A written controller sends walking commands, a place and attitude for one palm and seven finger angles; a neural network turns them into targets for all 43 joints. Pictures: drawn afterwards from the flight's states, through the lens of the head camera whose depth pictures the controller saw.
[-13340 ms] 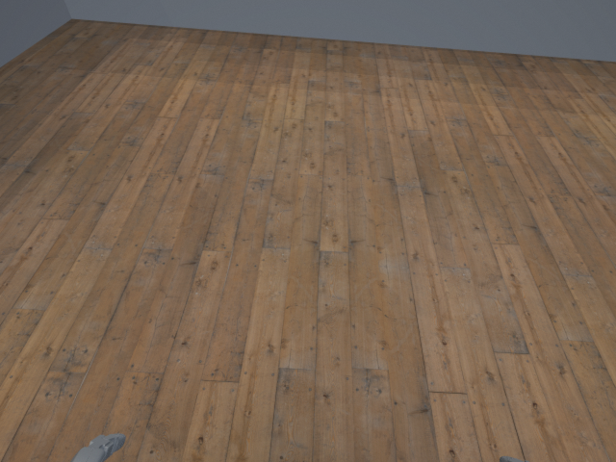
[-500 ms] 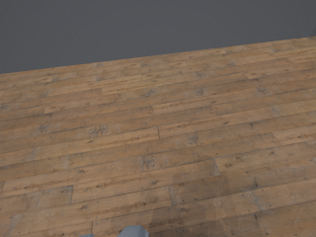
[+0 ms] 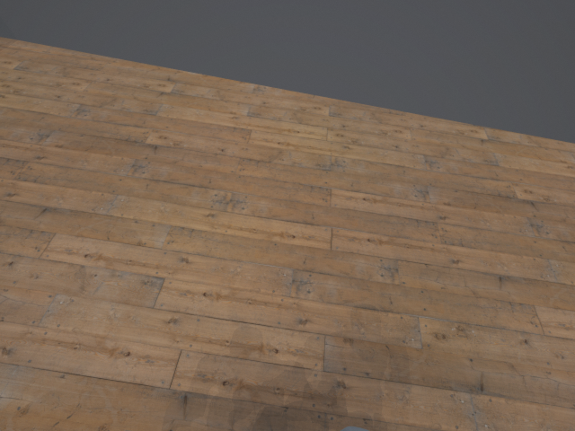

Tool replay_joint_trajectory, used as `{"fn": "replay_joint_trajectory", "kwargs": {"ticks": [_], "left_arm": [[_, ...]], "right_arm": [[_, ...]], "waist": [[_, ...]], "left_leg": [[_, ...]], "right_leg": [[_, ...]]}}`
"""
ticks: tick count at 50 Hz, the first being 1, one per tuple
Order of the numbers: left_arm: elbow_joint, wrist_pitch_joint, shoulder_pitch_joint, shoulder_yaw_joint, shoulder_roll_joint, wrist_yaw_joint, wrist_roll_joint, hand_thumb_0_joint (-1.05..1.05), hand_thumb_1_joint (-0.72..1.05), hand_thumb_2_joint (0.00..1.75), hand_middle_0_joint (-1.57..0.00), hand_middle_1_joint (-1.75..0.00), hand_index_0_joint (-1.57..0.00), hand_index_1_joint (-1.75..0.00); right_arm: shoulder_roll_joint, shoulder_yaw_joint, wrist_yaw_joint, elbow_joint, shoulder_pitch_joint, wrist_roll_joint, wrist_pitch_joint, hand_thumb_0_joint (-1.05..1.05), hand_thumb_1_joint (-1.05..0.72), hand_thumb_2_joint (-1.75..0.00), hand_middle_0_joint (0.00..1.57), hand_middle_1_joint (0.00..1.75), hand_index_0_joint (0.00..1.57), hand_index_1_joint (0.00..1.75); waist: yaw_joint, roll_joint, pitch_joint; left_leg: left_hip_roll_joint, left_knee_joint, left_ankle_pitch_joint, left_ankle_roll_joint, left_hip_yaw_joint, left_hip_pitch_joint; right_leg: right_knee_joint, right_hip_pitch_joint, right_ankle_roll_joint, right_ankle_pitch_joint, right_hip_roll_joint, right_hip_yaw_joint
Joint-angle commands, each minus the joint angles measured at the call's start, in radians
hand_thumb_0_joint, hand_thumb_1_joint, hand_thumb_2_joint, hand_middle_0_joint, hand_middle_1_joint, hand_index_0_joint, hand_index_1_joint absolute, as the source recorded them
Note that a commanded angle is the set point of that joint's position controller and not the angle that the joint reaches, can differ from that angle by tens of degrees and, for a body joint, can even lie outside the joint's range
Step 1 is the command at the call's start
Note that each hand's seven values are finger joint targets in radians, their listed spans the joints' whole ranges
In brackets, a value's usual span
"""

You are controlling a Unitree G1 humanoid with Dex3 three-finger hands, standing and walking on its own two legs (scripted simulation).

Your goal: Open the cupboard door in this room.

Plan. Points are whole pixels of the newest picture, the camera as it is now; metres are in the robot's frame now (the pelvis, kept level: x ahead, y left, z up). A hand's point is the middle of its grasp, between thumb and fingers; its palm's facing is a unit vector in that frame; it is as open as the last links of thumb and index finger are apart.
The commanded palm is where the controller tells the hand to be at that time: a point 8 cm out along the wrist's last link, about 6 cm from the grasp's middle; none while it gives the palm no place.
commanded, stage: turn or walk to find it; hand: left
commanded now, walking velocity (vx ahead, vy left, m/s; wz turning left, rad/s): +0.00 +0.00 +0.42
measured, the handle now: out of the picture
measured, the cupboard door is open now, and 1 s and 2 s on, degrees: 0 0 0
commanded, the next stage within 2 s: none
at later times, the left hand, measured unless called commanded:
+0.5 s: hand out of the picture +0.05 +0.14 -0.14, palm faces +0.20 -0.94 -0.28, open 7.4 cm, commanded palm none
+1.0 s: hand out of the picture -0.13 +0.18 -0.18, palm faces +0.47 -0.85 -0.23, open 7.4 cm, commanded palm none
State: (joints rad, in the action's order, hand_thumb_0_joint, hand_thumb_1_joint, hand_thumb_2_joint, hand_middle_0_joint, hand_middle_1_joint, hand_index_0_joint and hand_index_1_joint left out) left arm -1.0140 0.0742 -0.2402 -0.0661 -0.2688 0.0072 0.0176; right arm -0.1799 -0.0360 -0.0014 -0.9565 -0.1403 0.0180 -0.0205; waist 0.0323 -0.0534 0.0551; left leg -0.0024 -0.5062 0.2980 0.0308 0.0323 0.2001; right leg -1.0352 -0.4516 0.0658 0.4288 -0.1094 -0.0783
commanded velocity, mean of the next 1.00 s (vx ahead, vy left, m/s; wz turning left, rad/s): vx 0.00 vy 0.00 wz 0.42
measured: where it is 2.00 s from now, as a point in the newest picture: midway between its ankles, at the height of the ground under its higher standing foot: outside the picture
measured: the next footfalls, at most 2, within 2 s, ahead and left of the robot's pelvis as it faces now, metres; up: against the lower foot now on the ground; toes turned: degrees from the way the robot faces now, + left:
right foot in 0.34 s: +0.03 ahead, -0.14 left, +0.00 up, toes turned +4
left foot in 0.88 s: -0.06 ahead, +0.08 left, +0.00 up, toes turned +28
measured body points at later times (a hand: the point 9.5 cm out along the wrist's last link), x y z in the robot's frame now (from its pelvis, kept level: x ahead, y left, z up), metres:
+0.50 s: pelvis -0.02 -0.06 +0.00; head +0.02 -0.10 +0.45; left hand +0.04 +0.19 -0.12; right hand +0.05 -0.31 -0.17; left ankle -0.07 +0.09 -0.65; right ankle -0.01 -0.14 -0.74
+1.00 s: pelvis -0.05 -0.02 +0.00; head -0.04 +0.02 +0.44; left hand -0.15 +0.23 -0.17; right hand +0.16 -0.19 -0.13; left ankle -0.09 +0.06 -0.74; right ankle -0.02 -0.15 -0.68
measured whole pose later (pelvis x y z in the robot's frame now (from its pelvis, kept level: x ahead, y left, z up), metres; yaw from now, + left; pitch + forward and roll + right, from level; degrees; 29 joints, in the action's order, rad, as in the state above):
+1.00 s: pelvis -0.05 -0.02 +0.00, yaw +25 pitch -1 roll -1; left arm -1.01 0.07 -0.25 -0.06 -0.26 0.01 0.02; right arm -0.19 -0.04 0.00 -0.95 -0.11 0.02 -0.02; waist 0.04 -0.05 0.08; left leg 0.00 -0.55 0.30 0.04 0.05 0.24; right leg -1.02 -0.41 0.06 0.49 -0.11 -0.10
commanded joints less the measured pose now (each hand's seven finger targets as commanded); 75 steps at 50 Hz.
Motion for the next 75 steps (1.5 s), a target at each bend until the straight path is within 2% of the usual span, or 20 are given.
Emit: {"fn": "replay_joint_trajectory", "kwargs": {"ticks": [1,10,15,16,17,18,21,24,38,42,43,44,45,51,63,67,68,69,70,75], "left_arm": [[0.084,-0.039,0.032,-0.009,-0.053,0.003,-0.001,0.00,0.90,0.90,-0.20,-0.30,-0.20,-0.30],[0.146,-0.046,0.119,0.001,-0.025,0.013,-0.009,0.00,0.90,0.90,-0.20,-0.30,-0.20,-0.30],[0.121,-0.068,0.003,-0.003,-0.040,0.017,-0.015,0.00,0.90,0.90,-0.20,-0.30,-0.20,-0.30],[0.114,-0.080,-0.033,-0.011,-0.084,0.021,-0.008,0.00,0.90,0.90,-0.20,-0.30,-0.20,-0.30],[0.109,-0.088,-0.054,-0.030,-0.171,0.031,0.007,0.00,0.90,0.90,-0.20,-0.30,-0.20,-0.30],[0.122,-0.082,-0.052,-0.031,-0.193,0.031,0.003,0.00,0.90,0.90,-0.20,-0.30,-0.20,-0.30],[0.160,-0.080,0.091,-0.015,-0.100,0.031,-0.005,0.00,0.90,0.90,-0.20,-0.30,-0.20,-0.30],[0.156,-0.093,0.079,-0.004,-0.060,0.028,-0.005,0.00,0.90,0.90,-0.20,-0.30,-0.20,-0.30],[0.081,-0.080,-0.064,-0.028,-0.133,0.026,0.015,0.00,0.90,0.90,-0.20,-0.30,-0.20,-0.30],[0.079,-0.068,-0.021,-0.030,-0.137,0.022,0.000,0.00,0.90,0.90,-0.20,-0.30,-0.20,-0.30],[0.093,-0.061,-0.030,-0.025,-0.096,0.019,-0.006,0.00,0.90,0.90,-0.20,-0.30,-0.20,-0.30],[0.127,-0.053,-0.018,-0.004,-0.029,0.015,-0.008,0.00,0.90,0.90,-0.20,-0.30,-0.20,-0.30],[0.137,-0.040,0.030,-0.002,-0.052,0.021,-0.001,0.00,0.90,0.90,-0.20,-0.30,-0.20,-0.30],[0.082,-0.039,0.007,-0.011,-0.055,0.003,0.001,0.00,0.90,0.90,-0.20,-0.30,-0.20,-0.30],[0.144,-0.047,0.098,0.001,-0.020,0.013,-0.009,0.00,0.90,0.90,-0.20,-0.30,-0.20,-0.30],[0.117,-0.064,-0.013,-0.005,-0.032,0.018,-0.015,0.00,0.90,0.90,-0.20,-0.30,-0.20,-0.30],[0.112,-0.075,-0.051,-0.014,-0.077,0.023,-0.007,0.00,0.90,0.90,-0.20,-0.30,-0.20,-0.30],[0.112,-0.084,-0.070,-0.031,-0.163,0.031,0.009,0.00,0.90,0.90,-0.20,-0.30,-0.20,-0.30],[0.128,-0.081,-0.058,-0.031,-0.190,0.031,0.005,0.00,0.90,0.90,-0.20,-0.30,-0.20,-0.30],[0.167,-0.090,0.104,-0.006,-0.065,0.029,-0.004,0.00,0.90,0.90,-0.20,-0.30,-0.20,-0.30]], "right_arm": [[-0.208,-0.047,-0.022,0.039,-0.056,-0.002,0.018,0.00,-0.90,-0.90,0.20,0.30,0.20,0.30],[-0.213,-0.064,-0.017,0.038,-0.104,0.009,0.007,0.00,-0.90,-0.90,0.20,0.30,0.20,0.30],[-0.206,-0.070,-0.012,0.053,-0.063,0.001,0.002,0.00,-0.90,-0.90,0.20,0.30,0.20,0.30],[-0.167,-0.067,-0.007,0.053,-0.072,-0.008,0.004,0.00,-0.90,-0.90,0.20,0.30,0.20,0.30],[-0.100,-0.053,-0.001,0.076,-0.082,-0.013,0.006,0.00,-0.90,-0.90,0.20,0.30,0.20,0.30],[-0.130,-0.064,-0.005,0.091,-0.058,-0.006,-0.005,0.00,-0.90,-0.90,0.20,0.30,0.20,0.30],[-0.140,-0.075,0.006,0.025,-0.093,0.007,-0.036,0.00,-0.90,-0.90,0.20,0.30,0.20,0.30],[-0.118,-0.068,0.015,-0.003,-0.140,0.006,-0.036,0.00,-0.90,-0.90,0.20,0.30,0.20,0.30],[-0.099,-0.032,0.011,0.044,0.026,-0.012,-0.019,0.00,-0.90,-0.90,0.20,0.30,0.20,0.30],[-0.133,-0.036,0.010,0.024,-0.069,-0.008,-0.001,0.00,-0.90,-0.90,0.20,0.30,0.20,0.30],[-0.203,-0.051,0.010,0.024,-0.102,-0.004,0.010,0.00,-0.90,-0.90,0.20,0.30,0.20,0.30],[-0.292,-0.072,0.003,0.025,-0.131,0.000,0.009,0.00,-0.90,-0.90,0.20,0.30,0.20,0.30],[-0.305,-0.072,0.000,0.011,-0.152,0.001,-0.002,0.00,-0.90,-0.90,0.20,0.30,0.20,0.30],[-0.213,-0.044,-0.019,0.051,-0.016,-0.002,0.015,0.00,-0.90,-0.90,0.20,0.30,0.20,0.30],[-0.210,-0.065,-0.013,0.042,-0.093,0.009,0.005,0.00,-0.90,-0.90,0.20,0.30,0.20,0.30],[-0.201,-0.070,-0.009,0.052,-0.060,0.001,0.001,0.00,-0.90,-0.90,0.20,0.30,0.20,0.30],[-0.164,-0.069,-0.003,0.056,-0.063,-0.007,0.001,0.00,-0.90,-0.90,0.20,0.30,0.20,0.30],[-0.094,-0.056,0.001,0.076,-0.075,-0.012,0.002,0.00,-0.90,-0.90,0.20,0.30,0.20,0.30],[-0.126,-0.064,-0.002,0.093,-0.042,-0.003,-0.005,0.00,-0.90,-0.90,0.20,0.30,0.20,0.30],[-0.118,-0.069,0.015,0.007,-0.139,0.006,-0.034,0.00,-0.90,-0.90,0.20,0.30,0.20,0.30]], "waist": [[-0.038,0.182,-0.055],[-0.070,0.210,-0.080],[-0.007,0.182,-0.141],[0.003,0.077,-0.169],[0.013,-0.193,-0.170],[0.024,-0.198,-0.133],[-0.042,-0.084,-0.005],[-0.053,-0.089,-0.031],[0.022,-0.152,-0.076],[-0.048,-0.072,-0.113],[-0.066,0.129,-0.142],[-0.081,0.388,-0.112],[-0.098,0.300,-0.104],[-0.032,0.185,-0.067],[-0.066,0.213,-0.079],[-0.006,0.192,-0.128],[0.009,0.080,-0.148],[0.016,-0.192,-0.148],[0.027,-0.206,-0.111],[-0.067,-0.078,-0.030]], "left_leg": [[-0.223,0.177,-0.544,0.108,-0.206,-0.116],[-0.229,0.139,-0.543,0.144,-0.329,-0.106],[-0.152,0.025,-0.464,0.077,-0.331,0.032],[-0.090,-0.044,-0.279,0.021,-0.279,0.152],[0.050,-0.239,0.099,-0.049,-0.122,0.350],[0.057,-0.438,0.305,-0.059,-0.108,0.354],[0.003,-0.699,0.150,-0.065,-0.132,0.354],[-0.010,-0.722,0.052,-0.092,-0.095,0.364],[-0.033,-0.263,0.173,-0.088,0.025,0.204],[-0.036,0.065,-0.117,-0.062,0.046,-0.051],[-0.167,0.154,-0.258,-0.014,-0.140,-0.179],[-0.382,0.189,-0.575,0.095,-0.397,-0.220],[-0.419,0.185,-0.539,0.155,-0.360,-0.134],[-0.231,0.184,-0.470,0.112,-0.200,-0.093],[-0.225,0.151,-0.440,0.146,-0.343,-0.050],[-0.157,0.057,-0.374,0.086,-0.332,0.085],[-0.093,-0.021,-0.222,0.032,-0.284,0.192],[0.046,-0.220,0.091,-0.043,-0.125,0.376],[0.058,-0.423,0.292,-0.056,-0.104,0.381],[-0.008,-0.714,0.075,-0.083,-0.097,0.365]], "right_leg": [[-0.067,-0.108,0.024,-0.049,0.004,0.049],[0.194,-0.006,0.019,0.029,0.046,0.054],[0.609,0.295,0.001,-0.222,0.068,0.025],[0.695,0.448,-0.019,-0.311,-0.022,0.103],[0.715,0.558,-0.110,-0.423,-0.268,0.343],[0.727,0.422,-0.209,-0.531,-0.393,0.391],[0.762,0.242,-0.184,-0.301,-0.245,0.224],[0.722,0.311,-0.150,-0.471,-0.182,0.089],[0.624,0.401,-0.216,-0.668,-0.263,0.035],[0.477,0.263,-0.118,-0.499,-0.224,-0.058],[0.302,0.115,-0.059,-0.285,-0.137,-0.103],[0.112,-0.099,0.007,0.206,-0.019,-0.102],[0.004,-0.061,-0.008,0.225,-0.019,-0.011],[-0.091,-0.084,0.014,-0.033,-0.003,0.046],[0.249,0.043,0.011,0.029,0.050,0.045],[0.583,0.303,-0.003,-0.197,0.068,0.024],[0.693,0.436,-0.019,-0.255,-0.010,0.093],[0.746,0.530,-0.106,-0.296,-0.257,0.340],[0.759,0.391,-0.207,-0.400,-0.388,0.417],[0.720,0.280,-0.162,-0.431,-0.196,0.106]]}}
